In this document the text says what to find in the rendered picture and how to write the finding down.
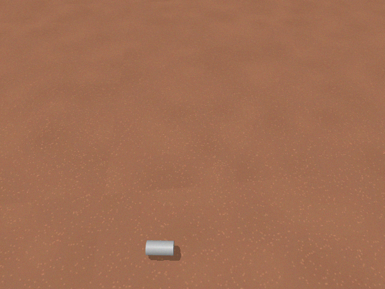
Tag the can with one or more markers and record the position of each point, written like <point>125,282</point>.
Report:
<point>159,247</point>

